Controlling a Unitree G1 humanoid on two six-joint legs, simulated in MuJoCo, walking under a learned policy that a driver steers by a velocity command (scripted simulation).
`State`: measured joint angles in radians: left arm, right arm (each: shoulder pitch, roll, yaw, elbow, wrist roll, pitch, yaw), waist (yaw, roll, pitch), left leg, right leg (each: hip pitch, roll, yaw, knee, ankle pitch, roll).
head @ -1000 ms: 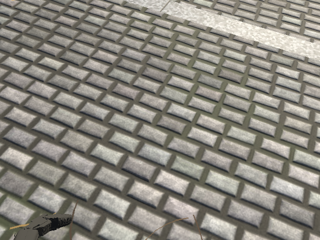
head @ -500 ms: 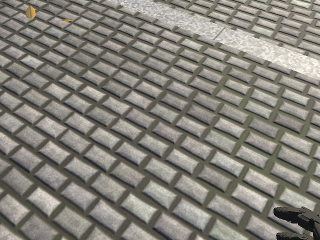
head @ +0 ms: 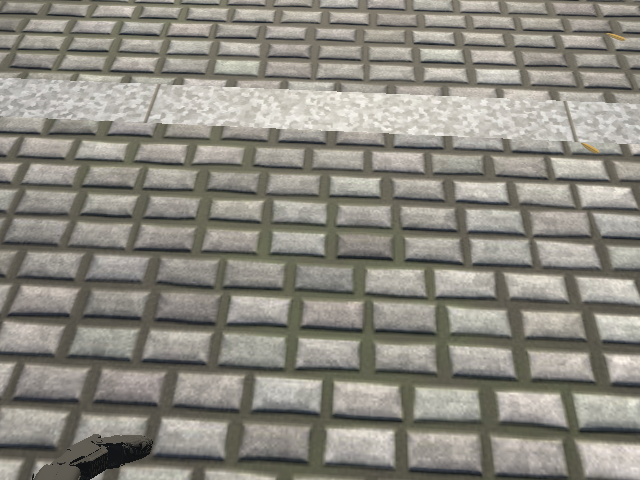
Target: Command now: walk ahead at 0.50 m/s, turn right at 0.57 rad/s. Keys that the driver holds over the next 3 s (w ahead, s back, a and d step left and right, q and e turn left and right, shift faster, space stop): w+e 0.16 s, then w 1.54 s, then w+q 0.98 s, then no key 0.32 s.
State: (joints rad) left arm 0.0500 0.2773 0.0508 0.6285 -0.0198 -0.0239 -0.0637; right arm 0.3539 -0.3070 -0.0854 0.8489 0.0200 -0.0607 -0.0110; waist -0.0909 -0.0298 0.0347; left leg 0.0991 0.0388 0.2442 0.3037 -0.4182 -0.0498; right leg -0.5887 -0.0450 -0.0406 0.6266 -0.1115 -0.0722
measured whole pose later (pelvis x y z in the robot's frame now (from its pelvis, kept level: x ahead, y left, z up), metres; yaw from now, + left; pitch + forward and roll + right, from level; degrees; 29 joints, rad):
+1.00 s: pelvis +0.56 -0.06 +0.01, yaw -12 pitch +2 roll +2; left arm 0.06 0.26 0.03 0.67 -0.01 -0.07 -0.04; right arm 0.38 -0.29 -0.05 0.86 0.02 -0.06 0.01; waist -0.09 -0.03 0.02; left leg 0.04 -0.04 0.03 0.25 -0.33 0.02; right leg -0.58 -0.06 0.02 0.53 0.01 -0.01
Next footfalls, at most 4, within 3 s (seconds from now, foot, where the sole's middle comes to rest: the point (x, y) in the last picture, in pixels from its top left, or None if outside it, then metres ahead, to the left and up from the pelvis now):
0.02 right None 0.18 -0.10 -0.76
0.52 left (277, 458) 0.50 0.07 -0.76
1.06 right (401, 339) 0.74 -0.22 -0.76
1.58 left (310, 231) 1.07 -0.04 -0.76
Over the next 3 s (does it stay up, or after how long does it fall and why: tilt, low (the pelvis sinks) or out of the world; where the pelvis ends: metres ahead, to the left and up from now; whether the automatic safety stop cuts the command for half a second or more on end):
stays up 1.60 -0.08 0.02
